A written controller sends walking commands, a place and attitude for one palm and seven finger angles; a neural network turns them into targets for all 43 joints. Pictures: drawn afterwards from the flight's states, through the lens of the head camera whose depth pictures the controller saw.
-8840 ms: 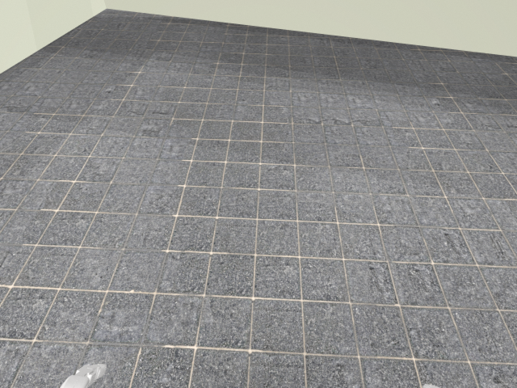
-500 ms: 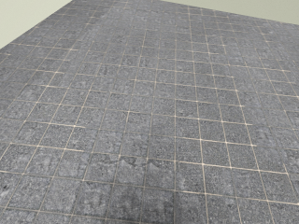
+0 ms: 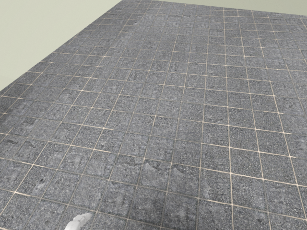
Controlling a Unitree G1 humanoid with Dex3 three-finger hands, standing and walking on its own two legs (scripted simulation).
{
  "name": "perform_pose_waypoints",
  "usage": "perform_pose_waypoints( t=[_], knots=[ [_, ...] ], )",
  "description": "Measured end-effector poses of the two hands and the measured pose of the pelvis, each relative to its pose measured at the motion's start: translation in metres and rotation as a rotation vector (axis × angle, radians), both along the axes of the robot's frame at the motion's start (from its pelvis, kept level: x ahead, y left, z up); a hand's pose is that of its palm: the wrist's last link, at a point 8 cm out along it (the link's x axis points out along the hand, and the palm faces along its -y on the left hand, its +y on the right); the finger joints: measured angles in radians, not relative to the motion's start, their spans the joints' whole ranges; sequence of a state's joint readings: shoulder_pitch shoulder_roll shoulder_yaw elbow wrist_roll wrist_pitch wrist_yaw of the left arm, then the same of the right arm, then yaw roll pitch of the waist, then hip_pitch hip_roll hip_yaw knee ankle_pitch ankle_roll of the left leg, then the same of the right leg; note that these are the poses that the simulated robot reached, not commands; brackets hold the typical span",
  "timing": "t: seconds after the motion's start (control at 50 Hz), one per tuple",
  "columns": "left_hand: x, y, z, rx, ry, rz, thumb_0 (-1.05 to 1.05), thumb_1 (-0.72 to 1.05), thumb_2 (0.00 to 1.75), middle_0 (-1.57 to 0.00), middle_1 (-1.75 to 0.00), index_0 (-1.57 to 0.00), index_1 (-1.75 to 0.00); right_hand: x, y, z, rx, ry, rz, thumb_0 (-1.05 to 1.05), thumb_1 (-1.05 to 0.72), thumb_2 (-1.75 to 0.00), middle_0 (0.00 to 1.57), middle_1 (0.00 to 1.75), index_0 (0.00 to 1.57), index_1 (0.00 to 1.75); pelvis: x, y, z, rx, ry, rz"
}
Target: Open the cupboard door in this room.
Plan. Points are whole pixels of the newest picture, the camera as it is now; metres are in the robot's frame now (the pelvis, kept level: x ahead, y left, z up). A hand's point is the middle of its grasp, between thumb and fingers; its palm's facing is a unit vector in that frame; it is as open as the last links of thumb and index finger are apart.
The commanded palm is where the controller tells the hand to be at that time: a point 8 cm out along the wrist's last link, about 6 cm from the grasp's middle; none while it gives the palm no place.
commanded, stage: turn or walk to find it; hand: left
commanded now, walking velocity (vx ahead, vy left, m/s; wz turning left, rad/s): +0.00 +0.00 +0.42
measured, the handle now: out of the picture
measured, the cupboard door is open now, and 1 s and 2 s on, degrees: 0 0 0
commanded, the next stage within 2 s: stand and wait in 0.98 s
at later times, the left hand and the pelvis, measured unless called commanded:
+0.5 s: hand out of the picture -0.06 +0.24 -0.18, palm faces +0.29 -0.93 -0.24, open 7.3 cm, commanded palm none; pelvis -0.03 +0.03 -0.01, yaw +14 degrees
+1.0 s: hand out of the picture -0.03 +0.20 -0.14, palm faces +0.41 -0.87 -0.29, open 7.3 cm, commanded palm none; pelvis -0.05 -0.02 +0.00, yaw +26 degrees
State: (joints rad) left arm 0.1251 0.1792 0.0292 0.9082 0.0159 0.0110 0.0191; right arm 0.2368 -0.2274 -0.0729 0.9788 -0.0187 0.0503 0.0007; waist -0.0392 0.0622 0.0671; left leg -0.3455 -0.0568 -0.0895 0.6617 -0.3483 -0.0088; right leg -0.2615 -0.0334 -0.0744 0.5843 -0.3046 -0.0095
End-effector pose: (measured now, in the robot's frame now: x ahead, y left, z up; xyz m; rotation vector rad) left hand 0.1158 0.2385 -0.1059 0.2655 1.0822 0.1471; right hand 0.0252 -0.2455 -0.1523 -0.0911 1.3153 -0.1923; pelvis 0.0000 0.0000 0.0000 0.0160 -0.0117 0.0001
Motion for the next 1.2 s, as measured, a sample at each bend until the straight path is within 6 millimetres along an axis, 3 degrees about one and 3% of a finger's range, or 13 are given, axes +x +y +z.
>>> perform_pose_waypoints(
  t=[0.14,0.26,0.36,0.46,0.52,0.62,0.72,0.82,0.94,1.08,1.2],
  knots=[
    [-0.050,-0.012,0.008,-0.002,0.044,0.096,0.00,0.91,0.90,-0.21,-0.30,-0.21,-0.30,-0.007,-0.021,0.005,0.001,0.058,0.061,0.01,-0.91,-0.90,0.20,0.30,0.20,0.30,-0.008,-0.012,0.010,0.024,-0.008,0.078],
    [-0.094,-0.009,0.000,-0.025,0.101,0.188,0.00,0.91,0.90,-0.21,-0.30,-0.21,-0.30,0.002,-0.022,0.011,-0.024,0.091,0.137,0.01,-0.91,-0.90,0.20,0.30,0.20,0.30,-0.013,-0.011,0.011,0.021,-0.001,0.143],
    [-0.138,0.006,-0.015,-0.050,0.159,0.271,0.00,0.91,0.90,-0.21,-0.30,-0.21,-0.30,0.032,-0.004,0.017,-0.054,0.060,0.229,0.01,-0.91,-0.90,0.19,0.30,0.20,0.30,-0.021,0.001,0.007,0.012,0.006,0.191],
    [-0.185,0.034,-0.041,-0.082,0.221,0.361,0.00,0.91,0.90,-0.21,-0.30,-0.21,-0.30,0.072,0.032,0.022,-0.091,-0.064,0.325,0.01,-0.91,-0.90,0.19,0.30,0.20,0.30,-0.030,0.024,-0.006,-0.010,0.005,0.242],
    [-0.203,0.047,-0.043,-0.082,0.262,0.392,0.01,0.91,0.90,-0.21,-0.30,-0.21,-0.30,0.086,0.053,0.033,-0.091,-0.125,0.364,0.01,-0.91,-0.90,0.20,0.30,0.20,0.30,-0.034,0.031,-0.003,-0.010,-0.006,0.245],
    [-0.204,0.059,-0.030,-0.083,0.228,0.420,0.01,0.91,0.90,-0.20,-0.30,-0.20,-0.30,0.091,0.075,0.043,-0.078,-0.161,0.404,0.01,-0.90,-0.90,0.20,0.30,0.20,0.30,-0.039,0.038,0.008,-0.026,-0.012,0.279],
    [-0.192,0.062,-0.019,-0.061,0.150,0.426,0.01,0.91,0.90,-0.20,-0.30,-0.20,-0.30,0.083,0.080,0.039,-0.045,-0.153,0.422,0.01,-0.90,-0.90,0.20,0.30,0.20,0.30,-0.044,0.035,0.011,-0.019,-0.013,0.312],
    [-0.173,0.053,-0.010,-0.036,0.083,0.423,0.01,0.91,0.90,-0.20,-0.30,-0.20,-0.30,0.065,0.064,0.027,-0.020,-0.103,0.423,0.01,-0.90,-0.90,0.20,0.30,0.20,0.30,-0.049,0.021,0.009,-0.008,-0.011,0.353],
    [-0.163,0.021,-0.003,0.002,0.007,0.428,0.00,0.91,0.90,-0.20,-0.30,-0.20,-0.30,0.047,0.026,0.000,0.006,-0.020,0.422,0.01,-0.90,-0.90,0.20,0.30,0.20,0.30,-0.052,-0.010,-0.002,0.005,-0.003,0.405],
    [-0.203,-0.022,0.008,-0.008,0.039,0.514,0.00,0.91,0.90,-0.21,-0.30,-0.21,-0.30,0.047,-0.006,0.004,-0.005,0.043,0.473,0.01,-0.91,-0.90,0.20,0.30,0.20,0.30,-0.057,-0.031,0.009,0.034,-0.014,0.480],
    [-0.246,-0.048,0.001,-0.044,0.117,0.588,0.00,0.92,0.90,-0.21,-0.30,-0.21,-0.30,0.049,-0.012,0.010,-0.030,0.059,0.517,0.01,-0.91,-0.90,0.20,0.30,0.20,0.30,-0.061,-0.038,0.013,0.029,-0.005,0.510]
  ],
)
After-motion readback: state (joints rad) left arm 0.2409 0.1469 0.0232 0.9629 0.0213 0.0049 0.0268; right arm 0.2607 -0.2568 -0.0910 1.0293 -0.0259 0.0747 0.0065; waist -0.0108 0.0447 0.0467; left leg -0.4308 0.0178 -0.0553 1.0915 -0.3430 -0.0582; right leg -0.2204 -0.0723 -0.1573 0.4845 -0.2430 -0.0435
